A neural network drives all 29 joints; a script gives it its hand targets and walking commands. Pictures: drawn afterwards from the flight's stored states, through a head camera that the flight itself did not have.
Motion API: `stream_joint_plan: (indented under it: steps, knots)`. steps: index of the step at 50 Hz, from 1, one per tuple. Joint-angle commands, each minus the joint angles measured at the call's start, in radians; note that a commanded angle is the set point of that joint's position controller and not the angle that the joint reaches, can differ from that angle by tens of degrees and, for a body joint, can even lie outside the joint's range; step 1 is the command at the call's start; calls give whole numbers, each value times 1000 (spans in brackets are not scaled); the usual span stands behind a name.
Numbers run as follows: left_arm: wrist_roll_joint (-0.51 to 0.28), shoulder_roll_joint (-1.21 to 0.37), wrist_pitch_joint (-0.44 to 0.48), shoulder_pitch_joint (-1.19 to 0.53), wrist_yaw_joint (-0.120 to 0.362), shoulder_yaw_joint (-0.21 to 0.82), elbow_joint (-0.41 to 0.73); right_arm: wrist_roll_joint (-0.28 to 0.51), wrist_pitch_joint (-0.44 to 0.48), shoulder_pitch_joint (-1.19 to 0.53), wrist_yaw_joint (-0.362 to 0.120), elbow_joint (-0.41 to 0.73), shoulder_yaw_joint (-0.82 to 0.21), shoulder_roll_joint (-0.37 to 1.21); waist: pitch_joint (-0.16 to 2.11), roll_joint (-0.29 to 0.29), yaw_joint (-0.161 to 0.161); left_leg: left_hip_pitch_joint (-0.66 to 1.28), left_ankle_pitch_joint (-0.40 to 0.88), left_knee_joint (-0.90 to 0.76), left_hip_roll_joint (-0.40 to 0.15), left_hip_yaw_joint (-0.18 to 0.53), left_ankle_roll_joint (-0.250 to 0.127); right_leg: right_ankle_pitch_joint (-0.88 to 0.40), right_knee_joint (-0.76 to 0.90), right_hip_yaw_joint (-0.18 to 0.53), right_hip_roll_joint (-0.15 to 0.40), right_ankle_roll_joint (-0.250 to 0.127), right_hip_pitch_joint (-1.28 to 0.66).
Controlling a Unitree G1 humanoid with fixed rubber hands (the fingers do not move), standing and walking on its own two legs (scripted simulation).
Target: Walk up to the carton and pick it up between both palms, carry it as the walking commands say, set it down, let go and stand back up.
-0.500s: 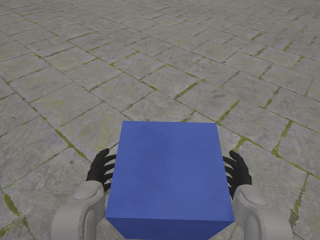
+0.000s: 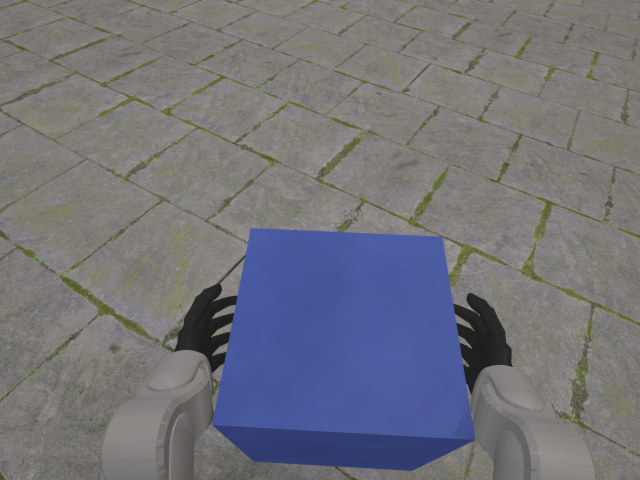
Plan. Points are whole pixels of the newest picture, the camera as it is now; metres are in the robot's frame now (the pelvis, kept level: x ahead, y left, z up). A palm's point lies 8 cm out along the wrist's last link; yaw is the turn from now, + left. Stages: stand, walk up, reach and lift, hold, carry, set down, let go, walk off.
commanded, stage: carry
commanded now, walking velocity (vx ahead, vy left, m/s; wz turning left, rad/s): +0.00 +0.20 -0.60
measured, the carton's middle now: (338, 360) +0.28 +0.00 +0.02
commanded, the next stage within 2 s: none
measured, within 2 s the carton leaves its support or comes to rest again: neither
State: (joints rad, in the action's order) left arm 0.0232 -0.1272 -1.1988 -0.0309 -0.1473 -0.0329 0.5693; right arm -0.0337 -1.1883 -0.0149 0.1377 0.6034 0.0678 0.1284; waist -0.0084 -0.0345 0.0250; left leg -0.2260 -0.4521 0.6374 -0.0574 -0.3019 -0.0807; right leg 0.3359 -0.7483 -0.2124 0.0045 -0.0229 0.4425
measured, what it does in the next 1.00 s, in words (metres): steps to the left, turning right: right foot, then left foot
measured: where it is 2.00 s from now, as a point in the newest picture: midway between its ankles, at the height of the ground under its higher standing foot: outside the picture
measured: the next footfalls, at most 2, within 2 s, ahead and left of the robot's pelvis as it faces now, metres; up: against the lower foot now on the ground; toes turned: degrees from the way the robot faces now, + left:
right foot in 0.04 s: +0.05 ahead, -0.09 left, +0.00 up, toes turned -11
left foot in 0.36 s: +0.17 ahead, +0.27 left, +0.00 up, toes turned -9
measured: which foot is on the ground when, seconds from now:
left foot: down 0.00-0.04, up 0.06-0.34, down 0.36-0.64, up 0.66-1.00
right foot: up 0.00-0.02, down 0.04-0.36, up 0.38-0.64, down 0.66-1.00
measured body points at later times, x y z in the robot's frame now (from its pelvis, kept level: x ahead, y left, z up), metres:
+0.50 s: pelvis +0.05 +0.16 +0.00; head +0.07 +0.19 +0.45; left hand +0.34 +0.22 +0.05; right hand +0.24 -0.07 +0.08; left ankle +0.13 +0.27 -0.73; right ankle -0.01 +0.04 -0.67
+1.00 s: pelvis +0.08 +0.29 +0.01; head +0.11 +0.27 +0.45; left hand +0.39 +0.24 +0.09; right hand +0.20 +0.00 +0.10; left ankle +0.19 +0.41 -0.71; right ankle +0.01 +0.12 -0.73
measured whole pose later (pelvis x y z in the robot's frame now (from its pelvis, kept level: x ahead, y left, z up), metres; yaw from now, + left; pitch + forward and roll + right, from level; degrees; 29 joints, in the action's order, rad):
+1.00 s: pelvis +0.08 +0.29 +0.01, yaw -37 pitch +5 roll +2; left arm 0.03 -0.13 -1.16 -0.03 -0.13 -0.06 0.56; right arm -0.01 -1.18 -0.07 0.17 0.58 0.07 0.13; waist 0.03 0.03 -0.04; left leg -0.45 -0.35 0.69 -0.05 -0.05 0.10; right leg 0.22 -0.55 0.14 0.10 0.09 0.42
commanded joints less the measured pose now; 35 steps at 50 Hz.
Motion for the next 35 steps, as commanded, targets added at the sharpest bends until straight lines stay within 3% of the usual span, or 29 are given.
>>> stream_joint_plan:
  steps: [1, 2, 3, 4, 5, 6, 7, 8, 9, 10, 11, 15, 16, 17, 18, 19, 20, 21, 22, 23, 25, 26, 29, 30, 31, 32, 33, 34, 35]
  knots:
    - [-281, -889, 25, -363, 123, 662, 138, 305, 18, -364, -132, 112, -635, 794, 442, -18, 48, -96, 1093, 538, -135, 83, 201, -499, 309, 198, 133, -142, -482]
    - [-278, -872, 25, -393, 118, 664, 141, 314, 15, -391, -139, 105, -649, 824, 410, 313, 27, -487, -113, 894, 9, 207, 233, -1239, 235, 600, 412, -305, -689]
    - [-266, -844, 16, -366, 112, 656, 116, 321, 11, -382, -144, 54, -639, 804, 391, 172, 14, -543, -197, 970, -34, 441, 181, -1179, 243, 721, 449, -312, -600]
    - [-256, -830, 21, -384, 113, 640, 149, 345, 14, -400, -150, 48, -650, 827, 300, 84, 6, -612, -190, 1016, -58, 471, 170, -980, 272, 735, 462, -286, -527]
    - [-266, -845, 19, -373, 115, 640, 146, 337, 19, -384, -148, 60, -652, 828, 269, 14, -13, -599, -204, 870, -95, 486, 148, -723, 284, 685, 450, -228, -446]
    - [-286, -868, 21, -415, 121, 664, 168, 326, 23, -389, -145, 77, -644, 838, 244, 40, -22, -566, -188, 650, -122, 464, 144, -612, 310, 590, 424, -166, -403]
    - [-287, -881, 17, -432, 125, 660, 122, 325, 22, -456, -140, 63, -643, 854, 244, 58, -25, -416, -89, 507, -73, 340, 153, -626, 324, 434, 332, -139, -281]
    - [-302, -894, 19, -431, 134, 660, 122, 301, 24, -407, -131, 39, -650, 874, 254, 155, -24, -339, -18, 416, -28, 264, 161, -659, 316, 346, 278, -97, -248]
    - [-317, -910, 33, -454, 149, 663, 157, 305, 42, -443, -130, 86, -674, 909, 286, 209, -22, -252, 41, 353, 5, 216, 164, -693, 296, 287, 240, -68, -221]
    - [-301, -900, 27, -429, 149, 632, 124, 296, 37, -428, -125, 63, -669, 911, 281, 279, -21, -184, 60, 312, 18, 186, 165, -638, 307, 283, 238, -40, -181]
    - [-302, -906, 39, -433, 155, 629, 148, 313, 44, -483, -126, 96, -700, 938, 278, 319, -13, -186, 77, 259, 40, 173, 164, -650, 316, 313, 236, -47, -193]
    - [-272, -834, 45, -360, 144, 596, 167, 321, 35, -424, -117, 117, -702, 890, 313, 357, -26, -74, 159, -33, 39, 168, 157, -494, 228, 293, 185, 5, -172]
    - [-257, -836, 33, -336, 135, 586, 130, 325, 26, -420, -116, 110, -688, 878, 354, 262, -42, 12, 227, -164, 29, 152, 144, -412, 152, 258, 152, 20, -145]
    - [-246, -838, 29, -350, 128, 586, 119, 340, 21, -442, -121, 114, -689, 872, 408, 128, -53, 123, 243, -232, -49, 202, 103, -269, 10, 212, 97, 33, -78]
    - [-228, -813, 18, -310, 125, 573, 103, 331, 17, -436, -118, 114, -677, 824, 400, -164, -42, 171, 506, -319, -299, 514, 12, 86, -163, 148, 18, 76, 88]
    - [-223, -785, 10, -278, 127, 557, 60, 311, 3, -384, -115, 53, -665, 809, 382, -282, -19, 180, 686, -290, -449, 644, -88, 441, -360, 130, -12, 86, 195]
    - [-229, -795, 10, -286, 120, 565, 75, 312, -11, -351, -123, 28, -669, 828, 348, -206, -18, 100, 619, -267, -439, 529, -110, 403, -432, 179, 47, 78, 149]
    - [-235, -810, 3, -279, 127, 584, 51, 300, -7, -372, -126, 39, -660, 823, 334, -174, -24, 66, 532, -235, -361, 428, -66, 333, -377, 184, 57, 68, 117]
    - [-236, -838, 3, -299, 127, 590, 32, 281, -7, -358, -128, 33, -649, 814, 276, -102, -25, 105, 692, -191, -328, 371, -28, 268, -432, 175, 44, 55, 185]
    - [-272, -863, 14, -439, 131, 640, 128, 304, 9, -410, -142, 27, -641, 862, 319, -246, -23, 149, 759, -141, -280, 316, -26, 245, -324, 156, 55, 56, 187]
    - [-316, -909, 20, -525, 138, 694, 168, 293, 32, -411, -144, 49, -601, 879, 339, -322, -22, 87, 610, -162, -206, 254, -13, 185, -231, 112, 31, 54, 76]
    - [-334, -921, 35, -567, 140, 710, 220, 296, 46, -408, -144, 69, -607, 903, 324, -297, -28, 83, 506, -185, -212, 238, -12, 172, -186, 98, 34, 41, 57]
    - [-326, -909, 28, -499, 143, 664, 176, 294, 40, -404, -130, 80, -633, 907, 373, -190, -30, 85, 347, -155, -249, 214, -31, 105, -22, 77, 40, 16, -42]
    - [-322, -903, 21, -475, 145, 638, 144, 283, 32, -394, -117, 71, -636, 896, 382, -107, -22, 36, 299, -115, -250, 188, -22, 39, 86, 60, 32, 2, -128]
    - [-310, -878, 12, -427, 146, 605, 101, 278, 18, -354, -108, 30, -636, 876, 395, 17, 1, -70, 221, 32, -217, 133, 23, -37, 271, 170, 83, -34, -277]
    - [-307, -841, 5, -396, 152, 590, 75, 262, 9, -343, -101, 34, -632, 840, 332, 338, 8, -356, -24, 200, -102, 79, 110, -124, 452, 598, 322, -100, -379]
    - [-295, -823, -5, -345, 156, 568, 6, 256, 6, -398, -95, 57, -647, 807, 295, 457, -14, -537, -171, 433, -31, 214, 141, -366, 475, 855, 463, -176, -385]
    - [-290, -803, -10, -315, 160, 561, -7, 256, -2, -404, -88, 27, -656, 810, 257, 368, -21, -586, -150, 558, -54, 313, 135, -454, 470, 796, 470, -177, -396]
    - [-276, -820, -8, -282, 165, 540, -29, 277, 3, -462, -85, 107, -681, 805, 272, 256, -17, -573, -95, 592, -56, 331, 135, -565, 410, 686, 425, -165, -422]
